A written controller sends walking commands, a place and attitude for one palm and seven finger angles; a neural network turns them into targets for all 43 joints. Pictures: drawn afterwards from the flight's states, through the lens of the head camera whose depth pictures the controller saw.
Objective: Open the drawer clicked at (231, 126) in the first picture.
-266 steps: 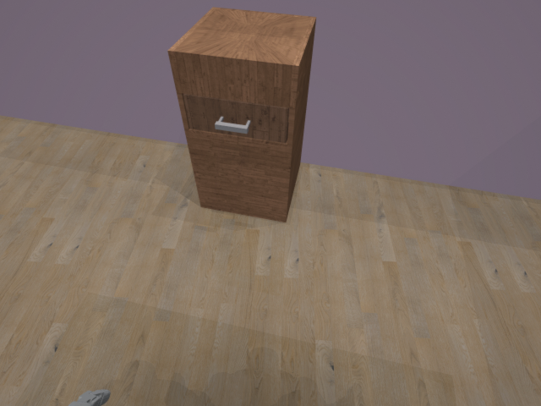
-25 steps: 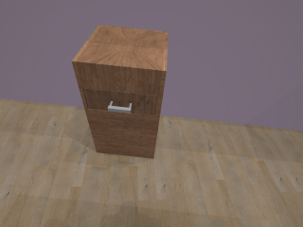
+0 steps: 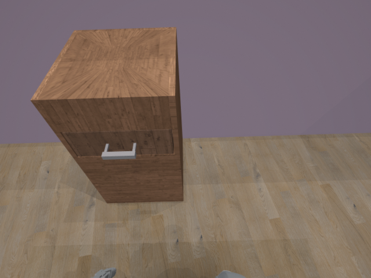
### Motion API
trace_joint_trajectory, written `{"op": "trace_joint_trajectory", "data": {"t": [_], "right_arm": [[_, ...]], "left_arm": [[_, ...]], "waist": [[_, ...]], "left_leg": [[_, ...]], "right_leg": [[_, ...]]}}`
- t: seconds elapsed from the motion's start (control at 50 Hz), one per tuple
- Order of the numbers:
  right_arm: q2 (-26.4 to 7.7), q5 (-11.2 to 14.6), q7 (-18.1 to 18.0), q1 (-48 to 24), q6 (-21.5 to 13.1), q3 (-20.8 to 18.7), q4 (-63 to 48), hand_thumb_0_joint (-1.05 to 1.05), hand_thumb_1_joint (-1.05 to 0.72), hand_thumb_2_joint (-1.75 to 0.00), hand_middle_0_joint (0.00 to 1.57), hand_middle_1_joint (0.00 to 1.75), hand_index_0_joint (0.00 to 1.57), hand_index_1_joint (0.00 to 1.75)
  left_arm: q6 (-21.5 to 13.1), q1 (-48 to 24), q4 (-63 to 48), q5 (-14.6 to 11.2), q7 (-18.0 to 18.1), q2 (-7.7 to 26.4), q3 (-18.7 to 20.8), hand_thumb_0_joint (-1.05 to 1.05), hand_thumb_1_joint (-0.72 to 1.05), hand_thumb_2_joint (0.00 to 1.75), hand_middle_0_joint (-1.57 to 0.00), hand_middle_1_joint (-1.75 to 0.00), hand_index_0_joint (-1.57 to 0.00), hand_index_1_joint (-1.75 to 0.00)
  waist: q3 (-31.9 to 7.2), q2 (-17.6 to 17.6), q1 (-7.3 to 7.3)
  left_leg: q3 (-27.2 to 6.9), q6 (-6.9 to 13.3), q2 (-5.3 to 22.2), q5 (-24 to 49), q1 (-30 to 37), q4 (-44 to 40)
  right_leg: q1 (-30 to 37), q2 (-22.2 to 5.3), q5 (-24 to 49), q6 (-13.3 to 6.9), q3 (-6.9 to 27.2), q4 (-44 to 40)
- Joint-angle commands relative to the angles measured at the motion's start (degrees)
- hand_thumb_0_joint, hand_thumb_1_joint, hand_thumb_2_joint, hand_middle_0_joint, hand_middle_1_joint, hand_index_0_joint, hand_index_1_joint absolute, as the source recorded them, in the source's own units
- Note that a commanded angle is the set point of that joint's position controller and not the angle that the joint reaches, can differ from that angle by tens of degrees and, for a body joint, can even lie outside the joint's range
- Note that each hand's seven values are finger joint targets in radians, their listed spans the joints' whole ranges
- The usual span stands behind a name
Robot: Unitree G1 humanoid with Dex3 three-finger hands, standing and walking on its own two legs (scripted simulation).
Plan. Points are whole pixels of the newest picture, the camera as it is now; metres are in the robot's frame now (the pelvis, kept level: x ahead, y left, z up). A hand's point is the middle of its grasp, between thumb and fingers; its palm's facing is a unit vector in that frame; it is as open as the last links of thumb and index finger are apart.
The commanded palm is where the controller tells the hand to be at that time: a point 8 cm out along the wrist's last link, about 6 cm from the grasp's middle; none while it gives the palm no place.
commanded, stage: come to a stop and stand still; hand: left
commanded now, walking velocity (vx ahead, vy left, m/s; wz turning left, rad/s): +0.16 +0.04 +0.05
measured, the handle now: (120, 150) +0.56 +0.26 -0.20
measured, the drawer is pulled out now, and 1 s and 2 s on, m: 0.00 0.00 0.00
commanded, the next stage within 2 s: look again from close up in 1.36 s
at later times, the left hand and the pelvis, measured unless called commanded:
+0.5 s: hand out of the picture +0.10 +0.23 -0.17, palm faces +0.10 -0.97 -0.21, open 7.4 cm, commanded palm none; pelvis +0.06 +0.03 +0.01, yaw +1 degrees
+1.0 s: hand out of the picture +0.06 +0.14 -0.14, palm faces +0.03 -0.97 -0.25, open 7.3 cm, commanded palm none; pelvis +0.03 -0.04 +0.02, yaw +0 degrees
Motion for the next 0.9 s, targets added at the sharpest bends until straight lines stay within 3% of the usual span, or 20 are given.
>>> {"op": "trace_joint_trajectory", "data": {"t": [0.0,0.02,0.06,0.1,0.22,0.3,0.34,0.36,0.38,0.4,0.42,0.44,0.52,0.58,0.68,0.74,0.78,0.82,0.84,0.88], "right_arm": [[-5.1,0.1,-0.1,-2.9,-0.6,-1.6,-5.3,0.00,-0.90,-0.90,0.20,0.30,0.20,0.30],[-4.3,-0.2,0.0,-3.3,0.0,-1.5,-5.5,0.00,-0.90,-0.90,0.20,0.30,0.20,0.30],[-1.9,-0.2,-0.3,-0.6,1.5,-0.9,-4.0,0.00,-0.90,-0.90,0.20,0.30,0.20,0.30],[-0.9,-0.1,-0.6,0.5,3.1,-0.3,-3.7,0.00,-0.90,-0.90,0.20,0.30,0.20,0.30],[-5.4,-0.1,-0.3,-9.1,4.5,-1.6,-8.9,0.00,-0.90,-0.90,0.20,0.30,0.20,0.30],[-6.8,0.0,-0.3,-11.2,4.6,-2.1,-11.1,0.00,-0.90,-0.90,0.20,0.30,0.20,0.30],[-7.5,-0.2,-0.3,-9.6,4.2,-2.2,-10.8,0.00,-0.90,-0.90,0.20,0.30,0.20,0.30],[-9.1,-0.3,-0.3,-8.4,3.6,-2.4,-10.5,0.00,-0.90,-0.90,0.20,0.30,0.20,0.30],[-13.7,-0.8,-0.5,-8.9,3.0,-2.7,-11.7,0.00,-0.90,-0.90,0.20,0.30,0.20,0.30],[-15.6,-0.8,-1.0,-9.1,3.3,-3.1,-12.3,0.00,-0.90,-0.90,0.20,0.30,0.20,0.30],[-15.6,-1.0,-1.5,-11.0,3.3,-2.9,-12.9,0.00,-0.90,-0.90,0.20,0.30,0.20,0.30],[-14.6,-0.9,-2.1,-13.0,3.0,-2.6,-13.1,0.00,-0.90,-0.90,0.20,0.30,0.20,0.30],[-12.9,-0.7,-2.5,-15.5,2.7,-2.0,-14.1,0.00,-0.90,-0.90,0.20,0.30,0.20,0.30],[-12.9,-0.4,-2.6,-13.6,2.5,-2.3,-13.4,0.00,-0.90,-0.90,0.20,0.30,0.20,0.30],[-13.9,-0.9,-1.8,-12.3,3.2,-3.0,-11.5,0.00,-0.90,-0.90,0.20,0.30,0.20,0.30],[-14.3,-0.8,-1.1,-12.7,3.3,-3.1,-10.7,0.00,-0.90,-0.90,0.20,0.30,0.20,0.30],[-12.2,-0.3,-0.7,-12.8,3.4,-2.9,-10.3,0.00,-0.90,-0.90,0.20,0.30,0.20,0.30],[-6.7,0.2,-0.2,-13.9,3.6,-1.3,-11.4,0.00,-0.90,-0.90,0.20,0.30,0.20,0.30],[-7.4,-0.1,0.2,-14.6,3.8,-1.3,-11.6,0.00,-0.90,-0.90,0.20,0.30,0.20,0.30],[-7.3,-0.7,0.1,-14.3,4.2,-1.3,-9.9,0.00,-0.90,-0.90,0.20,0.30,0.20,0.30]], "left_arm": [[0.1,13.5,1.2,-0.8,1.8,10.6,2.7,0.00,0.90,0.90,-0.20,-0.30,-0.20,-0.30],[0.1,10.0,0.3,-0.8,1.9,8.0,1.7,0.00,0.90,0.90,-0.20,-0.30,-0.20,-0.30],[0.2,5.7,-0.5,-0.4,2.5,4.3,0.5,0.00,0.90,0.90,-0.20,-0.30,-0.20,-0.30],[0.6,3.8,-1.4,0.1,2.8,3.9,0.3,0.00,0.90,0.90,-0.20,-0.30,-0.20,-0.30],[2.8,6.4,-1.8,0.2,3.2,9.9,2.1,0.00,0.90,0.90,-0.20,-0.30,-0.20,-0.30],[3.7,4.8,-2.7,0.4,3.2,11.4,2.6,0.00,0.90,0.90,-0.20,-0.30,-0.20,-0.30],[4.3,4.2,-2.8,0.0,3.2,11.1,2.5,0.00,0.90,0.90,-0.20,-0.30,-0.20,-0.30],[4.6,5.5,-2.9,-0.2,3.2,9.4,2.0,0.00,0.90,0.90,-0.20,-0.30,-0.20,-0.30],[5.0,8.6,-3.6,-0.7,3.1,6.4,1.4,0.00,0.90,0.90,-0.20,-0.30,-0.20,-0.30],[5.1,8.4,-3.7,-0.7,3.3,6.3,1.0,0.00,0.90,0.90,-0.20,-0.30,-0.20,-0.30],[5.5,8.0,-3.6,-0.7,3.3,6.7,1.3,0.00,0.90,0.90,-0.20,-0.30,-0.20,-0.30],[6.0,8.1,-2.9,-0.4,3.1,6.7,1.7,0.00,0.90,0.90,-0.20,-0.30,-0.20,-0.30],[5.9,10.1,-1.5,-0.2,2.3,7.8,2.0,0.00,0.90,0.90,-0.20,-0.30,-0.20,-0.30],[6.2,9.8,-1.8,-0.2,2.0,7.5,1.9,0.00,0.90,0.90,-0.20,-0.30,-0.20,-0.30],[6.1,6.8,-2.4,-0.3,1.5,5.4,0.7,0.00,0.90,0.90,-0.20,-0.30,-0.20,-0.30],[5.5,10.5,-0.6,-0.6,1.7,5.0,0.5,0.00,0.90,0.90,-0.20,-0.30,-0.20,-0.30],[4.8,13.9,1.1,-0.2,1.9,6.5,0.6,0.00,0.90,0.90,-0.20,-0.30,-0.20,-0.30],[3.9,10.6,0.3,0.0,2.3,12.1,0.8,0.00,0.90,0.90,-0.20,-0.30,-0.20,-0.30],[4.0,8.0,-0.8,-0.1,2.3,12.7,0.5,0.00,0.90,0.90,-0.20,-0.30,-0.20,-0.30],[3.6,5.8,-0.4,-0.1,2.7,9.8,0.2,0.00,0.90,0.90,-0.20,-0.30,-0.20,-0.30]], "waist": [[-4.1,-7.6,6.61],[-1.8,-5.2,4.18],[-1.2,-3.5,0.82],[-2.3,-5.8,-0.45],[-5.2,-8.1,3.39],[-5.6,-12.0,2.68],[-6.4,-11.4,1.34],[-7.7,-4.3,1.37],[-8.9,10.3,2.27],[-8.6,12.4,1.49],[-7.7,8.6,1.85],[-7.3,9.8,2.38],[-9.2,5.1,2.89],[-10.7,5.5,2.02],[-8.0,8.9,0.08],[-7.5,9.1,1.73],[-6.5,2.9,3.31],[-2.7,-13.6,2.34],[-1.6,-11.6,2.50],[2.5,-15.7,2.10]], "left_leg": [[-6.8,1.4,2.3,2.9,-26.8,30.0],[-7.4,1.0,3.6,6.8,-25.0,28.0],[-7.1,-0.7,3.6,9.2,-18.7,20.6],[-5.8,-2.0,2.7,9.1,-14.1,12.8],[-4.7,-3.4,-0.2,6.8,-18.2,4.1],[-4.7,-3.3,-0.7,9.2,-14.8,-3.2],[-4.4,-3.0,-0.5,20.5,-8.1,-14.3],[-7.2,-1.6,3.7,35.4,-2.2,-18.2],[-19.2,3.7,15.4,57.6,0.5,-21.3],[-21.9,9.8,20.2,65.2,-3.1,-23.9],[-19.5,11.5,19.7,58.7,-6.8,-24.1],[-18.6,10.8,17.7,54.8,-7.6,-24.9],[-12.6,9.2,13.4,52.5,-0.7,-22.9],[-12.3,9.1,13.6,48.4,2.6,-23.9],[-14.2,9.0,13.3,32.0,0.6,-26.5],[-14.2,7.2,11.3,23.0,-5.0,-26.6],[-9.9,2.8,6.7,15.7,-11.6,-22.8],[-3.9,-1.7,-0.6,7.1,-15.7,-13.9],[-5.3,-1.4,-0.2,5.2,-12.9,-10.9],[-6.7,-0.8,0.4,8.5,-13.7,-7.7]], "right_leg": [[17.9,-21.7,1.3,-8.4,27.2,-23.3],[12.2,-19.3,2.6,-6.7,21.2,-24.3],[4.5,-16.1,16.6,-4.8,12.0,-24.2],[1.3,-14.4,24.6,-4.5,7.0,-22.6],[12.5,-16.5,35.2,-7.3,9.4,-16.2],[13.0,-15.6,35.0,-6.3,9.1,-12.6],[11.2,-12.7,27.9,-2.9,7.9,-8.2],[7.2,-9.1,16.6,0.2,6.0,-3.6],[1.7,-2.4,-2.7,4.2,2.3,4.0],[1.6,1.2,-23.8,4.7,4.7,15.4],[2.2,1.2,-24.4,4.2,9.2,22.4],[-0.3,1.2,-21.4,4.4,11.4,25.8],[-5.3,1.8,-13.1,6.1,12.2,31.4],[-5.2,1.1,-12.5,7.0,11.5,27.0],[1.5,0.3,-17.1,6.2,7.5,8.0],[9.5,1.3,-10.7,5.1,5.8,-4.0],[17.7,0.0,-0.9,4.7,6.6,-16.6],[10.8,-13.6,-7.6,-0.8,22.0,-25.4],[5.1,-15.3,-14.2,-2.6,22.0,-27.4],[2.9,-11.7,-11.5,-2.5,20.2,-27.5]]}}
